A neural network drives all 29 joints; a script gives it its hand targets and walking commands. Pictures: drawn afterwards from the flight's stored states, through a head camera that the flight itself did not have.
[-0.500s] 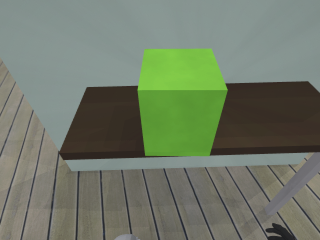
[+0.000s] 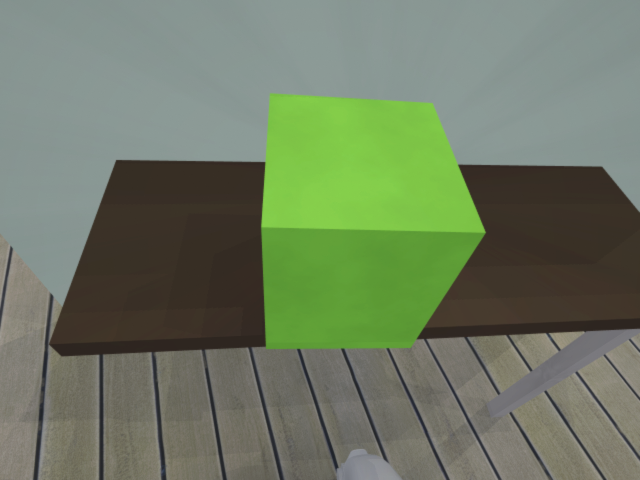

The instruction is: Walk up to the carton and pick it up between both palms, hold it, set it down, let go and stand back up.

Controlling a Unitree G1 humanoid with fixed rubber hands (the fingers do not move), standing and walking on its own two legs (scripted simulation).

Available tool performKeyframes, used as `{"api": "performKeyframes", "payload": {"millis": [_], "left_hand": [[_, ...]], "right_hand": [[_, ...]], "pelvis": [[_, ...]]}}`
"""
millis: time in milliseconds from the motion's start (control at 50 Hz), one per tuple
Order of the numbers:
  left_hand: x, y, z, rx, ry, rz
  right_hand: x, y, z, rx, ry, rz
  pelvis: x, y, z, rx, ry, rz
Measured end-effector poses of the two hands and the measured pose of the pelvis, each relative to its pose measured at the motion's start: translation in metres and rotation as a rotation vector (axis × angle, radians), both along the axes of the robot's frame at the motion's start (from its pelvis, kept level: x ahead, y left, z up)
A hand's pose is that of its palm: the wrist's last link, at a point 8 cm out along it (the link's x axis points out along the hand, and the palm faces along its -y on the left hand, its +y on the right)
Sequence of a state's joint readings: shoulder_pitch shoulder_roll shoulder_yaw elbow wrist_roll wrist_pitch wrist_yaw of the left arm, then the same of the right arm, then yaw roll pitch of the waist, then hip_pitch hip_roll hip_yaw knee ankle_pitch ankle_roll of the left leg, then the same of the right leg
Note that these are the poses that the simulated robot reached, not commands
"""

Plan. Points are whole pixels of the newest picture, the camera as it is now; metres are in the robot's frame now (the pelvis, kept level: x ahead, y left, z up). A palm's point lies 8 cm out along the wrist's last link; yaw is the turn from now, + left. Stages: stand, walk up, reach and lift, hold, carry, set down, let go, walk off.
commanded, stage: walk up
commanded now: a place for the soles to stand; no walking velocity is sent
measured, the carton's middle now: (345, 230) +0.40 -0.04 +0.09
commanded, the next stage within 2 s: none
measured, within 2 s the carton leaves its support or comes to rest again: neither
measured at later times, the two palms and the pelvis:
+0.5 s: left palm out of the picture +0.14 +0.29 -0.11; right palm out of the picture +0.11 -0.32 -0.08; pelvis +0.02 +0.00 -0.01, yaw -1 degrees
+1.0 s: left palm out of the picture +0.12 +0.29 -0.11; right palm out of the picture +0.10 -0.33 -0.09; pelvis +0.02 -0.01 -0.01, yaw -1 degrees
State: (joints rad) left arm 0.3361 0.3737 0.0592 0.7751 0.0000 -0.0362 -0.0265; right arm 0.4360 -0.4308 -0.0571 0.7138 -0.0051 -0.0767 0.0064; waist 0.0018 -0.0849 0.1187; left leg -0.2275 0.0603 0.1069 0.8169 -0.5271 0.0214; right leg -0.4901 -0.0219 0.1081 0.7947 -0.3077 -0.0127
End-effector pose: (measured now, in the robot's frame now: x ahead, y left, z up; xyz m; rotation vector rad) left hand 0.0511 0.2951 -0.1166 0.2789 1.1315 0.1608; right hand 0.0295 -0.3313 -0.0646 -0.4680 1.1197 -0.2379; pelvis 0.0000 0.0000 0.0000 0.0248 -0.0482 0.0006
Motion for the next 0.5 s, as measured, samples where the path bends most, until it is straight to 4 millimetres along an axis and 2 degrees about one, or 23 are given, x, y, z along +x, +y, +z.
{"api": "performKeyframes", "payload": {"millis": [80,200,280,360,440,500], "left_hand": [[0.018,0.002,0.008,0.069,-0.015,-0.006],[0.037,0.017,0.018,0.122,-0.017,0.004],[0.055,0.016,0.012,0.103,-0.032,0.006],[0.073,0.005,0.006,0.071,-0.076,-0.005],[0.081,-0.002,0.003,0.041,-0.106,-0.022],[0.085,-0.001,0.003,0.038,-0.121,-0.021]], "right_hand": [[0.021,0.001,-0.027,0.046,0.018,-0.016],[0.052,0.017,-0.039,0.085,-0.028,-0.002],[0.056,0.025,-0.033,0.086,-0.05,-0.018],[0.066,0.018,-0.023,0.062,-0.073,-0.017],[0.078,0.012,-0.014,0.038,-0.102,-0.001],[0.08,0.012,-0.011,0.031,-0.119,0.006]], "pelvis": [[0.013,-0.007,-0.008,-0.03,-0.014,-0.008],[0.022,0.001,-0.008,-0.041,-0.001,-0.007],[0.026,0.005,-0.007,-0.02,-0.007,-0.012],[0.029,0.0,-0.007,-0.017,0.014,-0.012],[0.025,-0.003,-0.006,-0.016,0.008,-0.014],[0.021,-0.001,-0.006,-0.017,0.002,-0.013]]}}
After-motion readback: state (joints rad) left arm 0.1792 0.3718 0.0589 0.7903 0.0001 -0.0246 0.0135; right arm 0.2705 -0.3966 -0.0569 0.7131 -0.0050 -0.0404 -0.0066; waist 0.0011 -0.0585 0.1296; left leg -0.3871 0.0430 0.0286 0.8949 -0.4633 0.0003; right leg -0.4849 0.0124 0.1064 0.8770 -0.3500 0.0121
